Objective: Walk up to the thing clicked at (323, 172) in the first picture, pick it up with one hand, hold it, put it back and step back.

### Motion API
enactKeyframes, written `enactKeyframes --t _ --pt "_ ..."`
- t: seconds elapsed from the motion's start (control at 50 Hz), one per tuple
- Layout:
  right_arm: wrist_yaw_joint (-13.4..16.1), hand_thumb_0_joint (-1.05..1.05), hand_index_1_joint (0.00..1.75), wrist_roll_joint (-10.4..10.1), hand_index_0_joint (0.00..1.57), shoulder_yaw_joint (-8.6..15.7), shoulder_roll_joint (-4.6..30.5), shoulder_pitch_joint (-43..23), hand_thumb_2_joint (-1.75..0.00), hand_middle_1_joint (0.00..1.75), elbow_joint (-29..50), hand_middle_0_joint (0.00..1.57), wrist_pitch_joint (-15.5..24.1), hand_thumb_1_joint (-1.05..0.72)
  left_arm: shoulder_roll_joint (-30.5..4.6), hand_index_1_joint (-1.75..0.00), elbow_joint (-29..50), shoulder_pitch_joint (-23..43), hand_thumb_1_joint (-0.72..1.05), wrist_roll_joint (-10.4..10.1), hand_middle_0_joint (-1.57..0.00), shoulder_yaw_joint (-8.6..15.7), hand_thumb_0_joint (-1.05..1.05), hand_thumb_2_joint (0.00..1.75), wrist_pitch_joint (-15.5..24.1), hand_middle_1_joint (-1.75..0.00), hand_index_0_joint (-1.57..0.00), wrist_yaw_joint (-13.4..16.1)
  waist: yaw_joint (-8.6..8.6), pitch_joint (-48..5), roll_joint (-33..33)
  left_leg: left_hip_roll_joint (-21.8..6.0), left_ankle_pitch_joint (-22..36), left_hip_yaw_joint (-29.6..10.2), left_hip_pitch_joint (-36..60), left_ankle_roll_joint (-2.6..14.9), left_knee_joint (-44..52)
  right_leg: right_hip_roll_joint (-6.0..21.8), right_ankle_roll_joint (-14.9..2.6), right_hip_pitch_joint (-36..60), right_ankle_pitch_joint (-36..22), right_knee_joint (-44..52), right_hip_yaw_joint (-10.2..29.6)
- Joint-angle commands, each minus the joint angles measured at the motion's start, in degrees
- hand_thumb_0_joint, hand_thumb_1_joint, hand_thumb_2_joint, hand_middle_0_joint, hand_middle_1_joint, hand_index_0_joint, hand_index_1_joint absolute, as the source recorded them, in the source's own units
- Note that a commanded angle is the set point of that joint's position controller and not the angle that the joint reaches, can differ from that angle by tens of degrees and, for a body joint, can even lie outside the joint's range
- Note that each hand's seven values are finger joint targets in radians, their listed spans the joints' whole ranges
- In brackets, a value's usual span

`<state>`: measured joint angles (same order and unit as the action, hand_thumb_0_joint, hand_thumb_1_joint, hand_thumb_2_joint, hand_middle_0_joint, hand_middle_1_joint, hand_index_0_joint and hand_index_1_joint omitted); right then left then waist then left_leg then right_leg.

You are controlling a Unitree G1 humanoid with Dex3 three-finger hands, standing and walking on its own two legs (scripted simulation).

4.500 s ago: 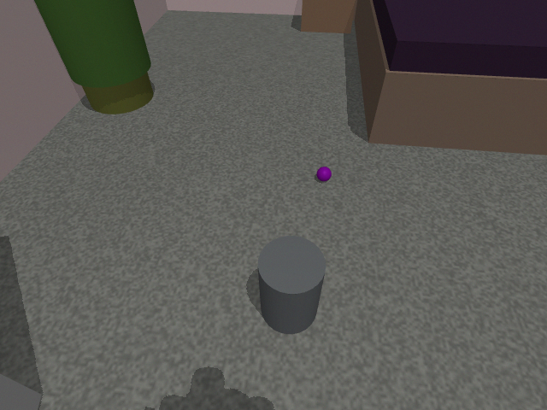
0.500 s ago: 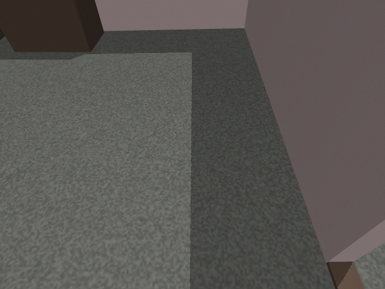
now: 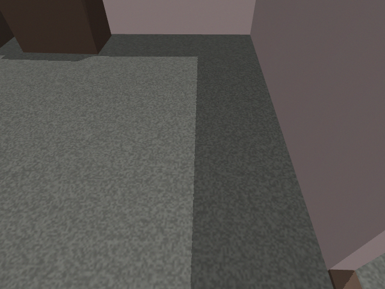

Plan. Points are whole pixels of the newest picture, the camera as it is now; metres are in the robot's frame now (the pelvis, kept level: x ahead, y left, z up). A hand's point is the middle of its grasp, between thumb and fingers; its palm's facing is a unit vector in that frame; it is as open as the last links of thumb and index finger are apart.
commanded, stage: stand
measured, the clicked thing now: out of the picture +0.20 +1.36 -0.74
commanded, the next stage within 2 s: none
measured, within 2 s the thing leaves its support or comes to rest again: neither
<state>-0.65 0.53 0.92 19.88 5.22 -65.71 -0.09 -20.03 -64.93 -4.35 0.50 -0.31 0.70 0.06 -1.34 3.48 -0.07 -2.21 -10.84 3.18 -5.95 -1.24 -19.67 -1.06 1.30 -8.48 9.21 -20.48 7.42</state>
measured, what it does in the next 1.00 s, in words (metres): stands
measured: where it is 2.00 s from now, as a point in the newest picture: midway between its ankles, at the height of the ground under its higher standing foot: outside the picture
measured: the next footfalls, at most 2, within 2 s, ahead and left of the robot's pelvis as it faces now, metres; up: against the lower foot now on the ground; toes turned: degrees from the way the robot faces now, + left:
none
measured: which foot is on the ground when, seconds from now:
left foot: down 0.00-1.00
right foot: down 0.00-1.00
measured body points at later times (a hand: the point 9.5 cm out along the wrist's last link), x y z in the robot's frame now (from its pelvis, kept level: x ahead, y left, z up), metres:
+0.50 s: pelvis +0.00 +0.01 +0.00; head +0.00 +0.01 +0.45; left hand +0.06 +0.31 -0.13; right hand +0.07 -0.30 -0.13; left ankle +0.00 +0.13 -0.75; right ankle +0.03 -0.13 -0.75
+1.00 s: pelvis +0.01 +0.01 +0.00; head +0.01 +0.01 +0.45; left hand +0.09 +0.31 -0.13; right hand +0.09 -0.29 -0.13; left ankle +0.00 +0.13 -0.75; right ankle +0.03 -0.13 -0.75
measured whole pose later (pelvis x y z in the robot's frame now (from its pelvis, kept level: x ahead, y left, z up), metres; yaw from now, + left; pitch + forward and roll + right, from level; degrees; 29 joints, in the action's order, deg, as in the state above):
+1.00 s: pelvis +0.01 +0.01 +0.00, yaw +2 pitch -3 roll +0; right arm -0.6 0.4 0.6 19.9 5.6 -64.7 0.0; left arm -20.5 -63.4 -5.9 0.6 -1.0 0.5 0.1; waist -0.8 3.4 0.3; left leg -0.9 -11.4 1.8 -5.7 -0.3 -20.0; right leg 0.4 2.1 -7.1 9.9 -19.7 6.0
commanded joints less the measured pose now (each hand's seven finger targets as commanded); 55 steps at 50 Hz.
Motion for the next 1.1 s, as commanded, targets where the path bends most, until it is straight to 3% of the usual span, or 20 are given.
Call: enactKeyframes --t 0.0,0.04,0.14,0.3,0.36,0.44,0.56,0.6,0.64,0.82,0.96,1.04,1.08 --pt "0.5 0.0 0.3 0.0 0.2 2.6 12.5 -2.6 -0.9 0.3 3.5 0.2 1.4 -0.9 -12.3 -0.3 3.2 2.2 0.9 -0.1 -0.2 2.5 0.0 0.9 1.4 -0.3 -0.2 0.6 0.25 -5.0 0.2 -5.9 0.7 -5.3 2.8 2.41 4.1 6.2 -2.39 -2.1 -6.8 3.2 3.4" --pt "0.5 0.0 0.3 -0.1 0.2 2.6 12.5 -2.8 -0.9 0.3 3.7 0.2 1.6 -0.9 -12.3 -0.3 3.3 1.9 0.9 -0.1 -0.2 2.5 0.0 0.9 1.4 -0.3 -0.2 0.5 0.35 -5.4 0.3 -6.0 2.0 -5.5 3.2 2.31 3.9 6.1 -2.37 -2.1 -7.3 3.0 3.1" --pt "0.5 0.0 0.3 0.0 0.2 2.5 12.2 -2.4 -0.9 0.3 3.6 0.2 1.4 -0.9 -12.6 -0.3 3.2 1.5 0.9 -0.1 -0.2 2.5 0.0 0.9 1.3 -0.3 -0.2 0.5 0.29 -3.1 0.9 -5.7 -1.9 -6.1 1.6 2.32 4.6 5.9 -2.33 -3.4 -2.1 4.2 3.3" --pt "0.4 0.0 0.3 -0.1 0.2 2.6 12.6 -2.1 -0.9 0.3 3.8 0.2 1.3 -0.9 -12.4 -0.3 3.5 0.4 0.9 0.0 -0.2 2.3 0.0 0.9 1.4 -0.3 -0.2 0.5 0.42 -4.6 0.4 -5.7 -0.2 -6.2 2.3 2.71 3.9 6.3 -2.37 -2.4 -4.9 3.5 3.0" --pt "0.3 0.0 0.3 0.0 0.2 2.5 12.3 -1.8 -0.9 0.3 3.7 0.2 1.2 -0.9 -12.5 -0.3 3.4 0.1 0.9 0.0 -0.2 2.2 0.0 0.9 1.2 -0.3 -0.2 0.5 0.4 -2.3 1.2 -5.3 -3.7 -6.4 0.5 2.59 4.3 6.1 -2.35 -3.8 0.4 4.6 3.3" --pt "0.3 0.0 0.3 0.0 0.2 2.5 12.4 -1.5 -0.9 0.3 3.6 0.2 1.2 -0.9 -12.7 -0.3 3.7 -0.2 0.9 0.0 -0.2 2.3 0.0 0.9 1.2 -0.3 -0.2 0.5 0.4 -2.2 0.4 -5.2 -4.3 -6.6 -0.2 2.58 4.4 6.1 -2.41 -3.5 0.5 4.6 3.4" --pt "0.3 0.0 0.3 -0.1 0.2 2.4 12.4 -1.6 -0.9 0.3 3.9 0.2 1.2 -0.9 -12.4 -0.3 3.8 -0.8 0.9 0.1 -0.2 1.9 0.0 0.9 1.2 -0.3 -0.2 0.5 0.58 -3.2 0.9 -5.3 -1.4 -6.8 0.6 2.73 3.6 6.3 -2.3 -2.9 -1.5 4.0 2.6" --pt "0.4 0.0 0.3 -0.1 0.2 2.5 12.8 -1.7 -0.9 0.3 4.0 0.2 1.3 -0.9 -12.5 -0.3 4.2 -0.3 0.9 0.1 -0.2 2.0 0.0 0.9 1.3 -0.3 -0.2 0.6 0.43 -4.7 0.5 -5.4 2.2 -6.6 1.7 2.7 3.0 6.5 -2.36 -2.0 -5.8 3.2 2.5" --pt "0.4 0.0 0.3 -0.1 0.2 2.3 12.6 -0.8 -0.9 0.3 3.7 0.2 1.3 -0.9 -12.5 -0.3 4.1 -0.1 0.9 -0.1 -0.2 2.0 0.0 0.9 1.1 -0.3 -0.2 0.6 0.38 -3.8 0.2 -5.2 0.3 -6.6 0.4 2.62 3.8 6.5 -2.33 -1.5 -4.4 3.5 2.4" --pt "0.7 0.0 0.3 -0.2 0.2 2.3 12.9 -1.2 -0.9 0.3 3.9 0.2 1.5 -0.9 -12.6 -0.3 4.3 0.0 0.9 -0.1 -0.2 1.9 0.0 0.9 1.1 -0.3 -0.2 0.7 0.51 -6.0 0.3 -5.6 9.0 -6.4 2.7 2.42 2.7 7.0 -2.23 0.9 -11.6 2.1 1.3" --pt "0.8 0.0 0.3 -0.1 0.2 2.3 12.6 -1.5 -0.9 0.3 4.1 0.2 1.4 -0.9 -12.6 -0.3 4.4 0.3 0.9 -0.1 -0.2 2.0 0.0 0.9 1.0 -0.3 -0.2 0.7 0.52 -5.6 -0.2 -5.6 8.7 -6.1 2.6 2.23 3.1 6.9 -2.15 1.3 -11.3 2.3 1.1" --pt "0.7 0.0 0.3 -0.2 0.2 2.3 12.4 -1.7 -0.9 0.3 4.2 0.2 1.3 -0.9 -12.4 -0.3 4.2 0.1 0.9 0.0 -0.2 1.9 0.0 0.9 0.8 -0.3 -0.2 0.7 0.61 -2.7 0.2 -5.3 3.6 -6.6 0.5 2.17 4.4 6.5 -2.1 -0.5 -6.3 3.3 1.2" --pt "0.6 0.0 0.3 -0.3 0.2 2.4 12.8 -2.3 -0.9 0.3 4.3 0.2 1.4 -0.9 -12.2 -0.3 4.3 -0.2 0.9 0.1 -0.2 1.8 0.0 0.9 0.9 -0.3 -0.2 0.6 0.71 -3.9 0.0 -5.6 4.3 -6.7 2.2 2.37 3.9 6.5 -2.12 -0.9 -6.5 3.0 1.1"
